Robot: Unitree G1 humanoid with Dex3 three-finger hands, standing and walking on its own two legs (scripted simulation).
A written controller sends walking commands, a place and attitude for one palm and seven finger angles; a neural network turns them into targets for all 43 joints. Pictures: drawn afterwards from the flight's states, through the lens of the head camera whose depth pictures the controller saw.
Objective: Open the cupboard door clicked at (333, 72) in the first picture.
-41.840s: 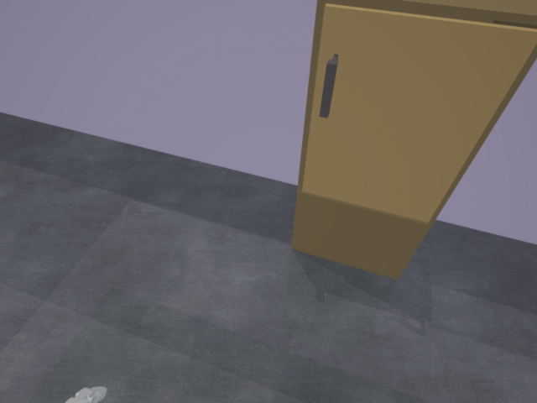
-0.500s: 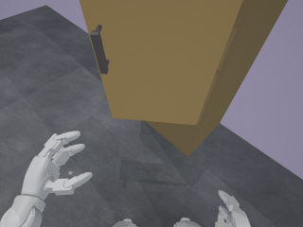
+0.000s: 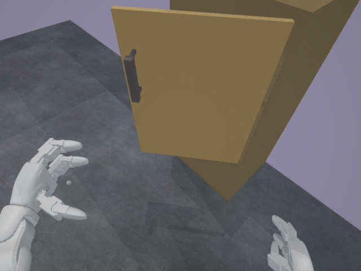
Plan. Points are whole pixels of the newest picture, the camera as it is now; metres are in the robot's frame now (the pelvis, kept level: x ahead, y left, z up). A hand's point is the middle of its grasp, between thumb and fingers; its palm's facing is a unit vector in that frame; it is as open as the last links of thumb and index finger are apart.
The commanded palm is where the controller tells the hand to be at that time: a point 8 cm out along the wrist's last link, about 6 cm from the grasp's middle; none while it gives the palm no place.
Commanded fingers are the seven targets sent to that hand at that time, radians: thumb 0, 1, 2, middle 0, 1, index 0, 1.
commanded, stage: raise the hand with hooked fingers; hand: left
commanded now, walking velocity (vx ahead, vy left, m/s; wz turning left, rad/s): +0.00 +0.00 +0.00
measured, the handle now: (134, 76) +0.60 +0.19 +0.09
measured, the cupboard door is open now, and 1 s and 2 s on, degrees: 39 39 39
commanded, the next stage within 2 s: move the hooked fingers beside the handle in 0.80 s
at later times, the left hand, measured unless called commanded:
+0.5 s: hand (60, 155) +0.30 +0.27 +0.11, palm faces -0.03 -1.00 -0.03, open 14.0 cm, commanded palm +0.27 +0.31 +0.12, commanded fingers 0.00 -0.50 0.30 -0.30 -1.20 -0.30 -1.20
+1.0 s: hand (61, 157) +0.30 +0.27 +0.11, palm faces -0.01 -1.00 -0.03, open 14.0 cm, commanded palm +0.28 +0.31 +0.11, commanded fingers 0.00 -0.50 0.30 -0.30 -1.20 -0.30 -1.20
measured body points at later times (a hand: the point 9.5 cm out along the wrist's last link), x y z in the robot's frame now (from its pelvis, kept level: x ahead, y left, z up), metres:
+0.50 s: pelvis +0.00 +0.00 +0.01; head +0.03 +0.00 +0.46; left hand +0.30 +0.32 +0.12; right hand +0.15 -0.26 -0.07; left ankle -0.02 +0.10 -0.71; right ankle +0.02 -0.11 -0.71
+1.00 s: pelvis +0.00 +0.00 +0.01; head +0.02 -0.01 +0.46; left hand +0.29 +0.32 +0.12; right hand +0.16 -0.25 -0.07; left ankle -0.02 +0.10 -0.71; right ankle +0.02 -0.11 -0.71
